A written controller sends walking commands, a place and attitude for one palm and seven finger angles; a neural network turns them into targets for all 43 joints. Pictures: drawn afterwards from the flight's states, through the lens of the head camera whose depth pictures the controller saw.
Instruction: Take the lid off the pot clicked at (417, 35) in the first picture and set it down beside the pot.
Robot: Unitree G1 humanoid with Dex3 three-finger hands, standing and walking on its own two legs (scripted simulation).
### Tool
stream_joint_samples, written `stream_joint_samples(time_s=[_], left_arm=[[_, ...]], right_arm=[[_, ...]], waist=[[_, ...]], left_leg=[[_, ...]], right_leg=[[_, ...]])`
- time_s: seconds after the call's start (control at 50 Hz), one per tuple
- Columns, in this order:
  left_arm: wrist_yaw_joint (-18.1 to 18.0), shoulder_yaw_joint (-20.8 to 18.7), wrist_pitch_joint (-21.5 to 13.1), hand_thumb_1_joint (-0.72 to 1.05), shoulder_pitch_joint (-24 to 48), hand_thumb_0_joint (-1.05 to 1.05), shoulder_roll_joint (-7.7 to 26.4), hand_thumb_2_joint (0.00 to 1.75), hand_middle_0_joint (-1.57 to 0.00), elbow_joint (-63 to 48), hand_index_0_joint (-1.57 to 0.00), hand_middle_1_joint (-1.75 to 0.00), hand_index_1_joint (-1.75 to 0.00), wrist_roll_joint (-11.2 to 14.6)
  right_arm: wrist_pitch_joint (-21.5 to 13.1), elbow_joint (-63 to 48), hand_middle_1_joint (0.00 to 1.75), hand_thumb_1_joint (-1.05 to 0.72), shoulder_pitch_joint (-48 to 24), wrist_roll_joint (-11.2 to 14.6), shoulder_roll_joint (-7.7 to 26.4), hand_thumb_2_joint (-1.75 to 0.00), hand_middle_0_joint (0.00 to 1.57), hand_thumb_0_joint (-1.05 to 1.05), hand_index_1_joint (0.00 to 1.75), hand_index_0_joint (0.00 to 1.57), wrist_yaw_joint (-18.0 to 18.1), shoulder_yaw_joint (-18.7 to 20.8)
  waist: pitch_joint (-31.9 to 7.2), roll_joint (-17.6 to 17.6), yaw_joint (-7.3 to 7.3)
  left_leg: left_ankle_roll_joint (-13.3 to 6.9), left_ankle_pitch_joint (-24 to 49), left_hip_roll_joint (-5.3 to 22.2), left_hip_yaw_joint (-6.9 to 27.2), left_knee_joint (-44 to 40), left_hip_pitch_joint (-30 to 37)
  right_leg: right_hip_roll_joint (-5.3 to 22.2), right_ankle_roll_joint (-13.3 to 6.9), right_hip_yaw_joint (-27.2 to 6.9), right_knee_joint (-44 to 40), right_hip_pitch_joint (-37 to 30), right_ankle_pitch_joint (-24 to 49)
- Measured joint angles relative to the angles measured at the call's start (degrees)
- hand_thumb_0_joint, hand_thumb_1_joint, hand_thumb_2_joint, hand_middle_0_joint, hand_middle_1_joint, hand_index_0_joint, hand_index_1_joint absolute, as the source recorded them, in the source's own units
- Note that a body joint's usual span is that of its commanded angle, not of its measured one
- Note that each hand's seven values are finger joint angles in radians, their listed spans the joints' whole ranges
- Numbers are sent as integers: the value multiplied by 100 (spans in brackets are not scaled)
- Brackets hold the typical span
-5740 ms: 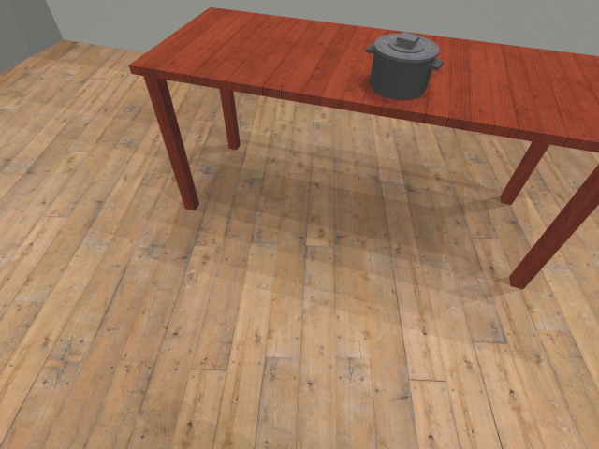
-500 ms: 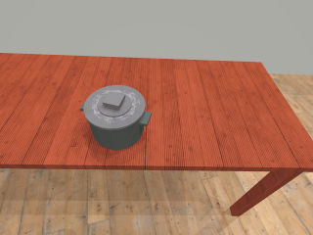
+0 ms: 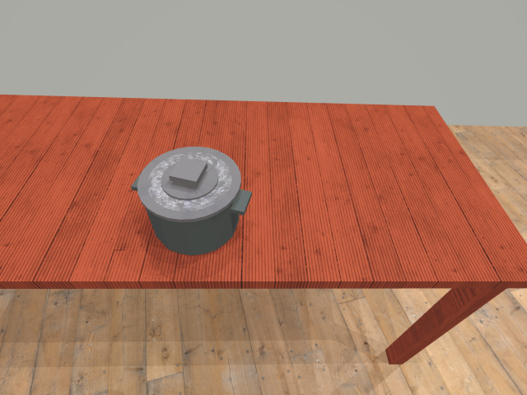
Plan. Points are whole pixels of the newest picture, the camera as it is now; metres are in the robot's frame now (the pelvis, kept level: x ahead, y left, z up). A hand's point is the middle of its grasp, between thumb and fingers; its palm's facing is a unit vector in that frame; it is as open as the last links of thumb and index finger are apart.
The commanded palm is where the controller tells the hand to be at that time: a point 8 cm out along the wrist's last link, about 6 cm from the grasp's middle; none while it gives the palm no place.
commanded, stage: lift the closed hand beside the body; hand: left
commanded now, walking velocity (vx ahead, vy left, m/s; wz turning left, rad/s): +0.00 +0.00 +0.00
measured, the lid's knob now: (188, 171) +0.46 +0.17 +0.07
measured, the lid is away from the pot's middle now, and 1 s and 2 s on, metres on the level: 0.00 0.00 0.00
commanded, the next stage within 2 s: raise the hand higher, near the body in 0.66 s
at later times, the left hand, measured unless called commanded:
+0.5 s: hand out of the picture +0.11 +0.19 -0.05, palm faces +0.20 -0.95 -0.22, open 4.0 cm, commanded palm +0.06 +0.24 -0.03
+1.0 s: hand out of the picture +0.12 +0.22 +0.00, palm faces +0.24 -0.89 -0.38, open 3.1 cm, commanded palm +0.07 +0.26 +0.04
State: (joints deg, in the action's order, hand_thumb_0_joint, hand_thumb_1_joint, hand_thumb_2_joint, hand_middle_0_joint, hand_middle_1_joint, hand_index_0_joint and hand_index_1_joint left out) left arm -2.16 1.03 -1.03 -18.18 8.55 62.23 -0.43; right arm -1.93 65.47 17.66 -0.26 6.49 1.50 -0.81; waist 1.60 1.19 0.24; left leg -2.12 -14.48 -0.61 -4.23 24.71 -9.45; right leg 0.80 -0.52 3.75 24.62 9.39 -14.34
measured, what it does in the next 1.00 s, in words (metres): stands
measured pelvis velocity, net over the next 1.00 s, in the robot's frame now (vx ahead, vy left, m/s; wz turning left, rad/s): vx -0.01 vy -0.01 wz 0.03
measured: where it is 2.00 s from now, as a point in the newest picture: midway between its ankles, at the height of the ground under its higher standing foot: outside the picture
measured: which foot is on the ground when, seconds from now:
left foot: down 0.00-1.00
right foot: down 0.00-1.00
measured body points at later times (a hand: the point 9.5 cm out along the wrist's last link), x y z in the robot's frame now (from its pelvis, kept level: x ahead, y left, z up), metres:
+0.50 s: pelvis -0.03 -0.01 -0.01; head -0.03 +0.00 +0.44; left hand +0.09 +0.24 -0.03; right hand +0.23 -0.23 -0.02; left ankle -0.01 +0.09 -0.74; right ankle -0.01 -0.11 -0.74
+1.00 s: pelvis -0.01 -0.01 +0.00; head +0.00 -0.02 +0.45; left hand +0.10 +0.27 +0.02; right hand +0.17 -0.23 -0.09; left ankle -0.01 +0.09 -0.74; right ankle -0.01 -0.11 -0.74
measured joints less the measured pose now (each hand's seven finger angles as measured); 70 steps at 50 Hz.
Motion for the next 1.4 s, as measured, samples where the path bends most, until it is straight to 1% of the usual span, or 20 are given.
stream_joint_samples(time_s=[0.06, 0.08, 0.1, 0.12, 0.14, 0.18, 0.22, 0.26, 0.32, 0.36, 0.4, 0.46, 0.58, 0.66, 0.74, 0.84, 1.02, 1.12, 1.18, 1.4], left_arm=[[-39, 10, -31, 91, -13, 1, -33, 90, -19, 35, -20, -29, -30, -21], [-91, 14, 208, 91, -179, 1, -31, 90, -20, -631, -20, -30, -30, 151], [-269, 91, 376, 93, -419, 2, 64, 90, -20, -1540, -21, -30, -30, 219], [-420, 175, 444, 95, -635, 3, 177, 90, -21, -2399, -22, -31, -31, 263], [-533, 261, 486, 95, -768, 4, 279, 90, -22, -3105, -23, -32, -32, 275], [-632, 342, 392, 96, -721, 4, 372, 90, -26, -3824, -26, -36, -36, 158], [-594, 271, 273, 95, -412, 4, 334, 90, -30, -3848, -30, -41, -41, 29], [-450, 113, 275, 95, -288, 3, 293, 90, -36, -4098, -36, -48, -48, 19], [-258, -59, 153, 93, -599, 2, 277, 90, -46, -4917, -47, -59, -59, 81], [-177, -105, 17, 92, -773, 2, 287, 90, -54, -5236, -54, -67, -67, 105], [-118, -159, -35, 92, -872, 2, 298, 90, -62, -5374, -63, -76, -76, 128], [-96, -196, 42, 91, -1062, 1, 347, 90, -75, -5659, -75, -90, -90, 171], [-161, -296, 133, 90, -1294, 2, 449, 90, -100, -5930, -101, -118, -118, 203], [-182, -391, 202, 90, -1380, 2, 505, 90, -114, -6082, -114, -133, -133, 213], [-186, -517, 202, 90, -1471, 2, 552, 90, -122, -6179, -122, -142, -142, 192], [-197, -646, 178, 90, -1597, 2, 627, 90, -126, -6382, -127, -147, -147, 167], [-203, -770, 22, 90, -1851, 2, 701, 90, -128, -6949, -129, -149, -149, 133], [-190, -847, -78, 90, -1958, 2, 733, 90, -129, -7249, -129, -149, -149, 145], [-183, -886, -105, 90, -1931, 2, 763, 90, -129, -7381, -129, -149, -149, 156], [-174, -1022, -153, 90, -1741, 2, 809, 90, -129, -7895, -129, -149, -149, 190]], right_arm=[[21, -22, 30, -92, 19, -6, -8, -89, 20, 1, 30, 20, -6, -9], [-8, -223, 30, -92, 89, 37, 38, -89, 20, 2, 30, 20, -13, -21], [-197, -456, 30, -93, 224, 113, 106, -89, 20, 3, 30, 20, 37, -39], [-433, -653, 30, -94, 347, 215, 193, -89, 20, 3, 30, 21, 83, -49], [-648, -833, 30, -94, 423, 289, 297, -89, 20, 4, 30, 21, 107, -61], [-941, -1126, 30, -94, 353, 282, 538, -89, 20, 4, 30, 21, 99, -85], [-977, -1425, 30, -94, 41, 199, 724, -89, 20, 4, 30, 20, 8, -42], [-925, -1797, 30, -93, -334, 144, 801, -89, 20, 3, 30, 20, -57, 19], [-850, -2461, 30, -92, -755, 138, 808, -89, 20, 3, 30, 20, -65, 87], [-770, -2875, 30, -92, -989, 149, 806, -89, 20, 3, 30, 20, -36, 121], [-665, -3208, 30, -92, -1182, 164, 810, -89, 20, 2, 30, 20, 9, 144], [-565, -3546, 30, -92, -1321, 152, 826, -89, 20, 2, 30, 20, 104, 139], [-413, -3630, 30, -91, -1259, 85, 725, -89, 20, 1, 30, 20, 241, -39], [-363, -3434, 30, -91, -1069, 46, 560, -89, 20, 1, 30, 20, 270, -190], [-328, -3182, 30, -91, -857, 27, 427, -89, 20, 2, 30, 21, 261, -285], [-364, -2922, 30, -90, -648, 17, 413, -89, 20, 2, 30, 21, 259, -270], [-500, -2754, 30, -91, -640, 20, 597, -89, 20, 2, 30, 21, 267, -1], [-525, -2822, 30, -91, -783, 25, 667, -89, 20, 2, 30, 21, 254, 125], [-533, -2894, 30, -91, -869, 19, 682, -89, 20, 2, 30, 20, 255, 150], [-476, -3060, 30, -91, -980, -23, 565, -89, 20, 2, 30, 20, 174, -8]], waist=[[5, -40, -5], [83, -83, 5], [150, -114, 75], [161, -152, 127], [148, -196, 142], [80, -289, 69], [-42, -323, -41], [-121, -273, -91], [-244, -182, -94], [-270, -144, -64], [-253, -107, 9], [-195, -75, 163], [-119, -126, 363], [-44, -193, 416], [16, -257, 386], [86, -328, 325], [105, -344, 259], [83, -340, 271], [96, -342, 310], [107, -378, 425]], left_leg=[[6, -25, 30, 18, 105, -95], [9, -66, 47, 43, 224, -154], [16, -90, 43, 51, 284, -167], [19, -87, 18, 64, 287, -157], [3, -60, -23, 94, 255, -128], [-45, 7, -103, 173, 220, -132], [-67, 44, -139, 201, 289, -302], [-58, 61, -125, 151, 341, -424], [-19, 59, -64, 81, 367, -463], [1, 37, -28, 93, 435, -501], [22, 14, 9, 126, 510, -550], [53, 3, 45, 188, 542, -541], [86, 6, 59, 333, 488, -403], [99, 14, 63, 356, 390, -248], [105, 23, 62, 345, 297, -129], [102, 32, 60, 300, 192, -18], [93, 25, 68, 206, 54, 152], [88, 20, 75, 182, 1, 240], [84, 22, 79, 181, -21, 283], [62, 41, 50, 206, -83, 394]], right_leg=[[-24, 2, 20, 8, 42, 11], [-36, 3, 46, 43, 55, 13], [-29, -3, 54, 95, 63, 1], [-3, -5, 66, 130, 60, -15], [36, 3, 97, 141, 33, -27], [114, 33, 179, 162, 22, -35], [159, 48, 210, 278, 201, -40], [154, 39, 160, 395, 375, -37], [96, 3, 88, 435, 452, -15], [62, -23, 101, 460, 469, -20], [27, -49, 134, 476, 483, -23], [-12, -84, 194, 435, 423, -15], [-42, -116, 336, 266, 184, -5], [-55, -126, 356, 150, 15, 7], [-60, -125, 343, 73, -91, 10], [-62, -118, 297, 6, -167, 15], [-75, -101, 198, -89, -281, 20], [-86, -92, 173, -163, -371, 37], [-93, -88, 171, -212, -425, 56], [-72, -59, 195, -328, -573, 95]])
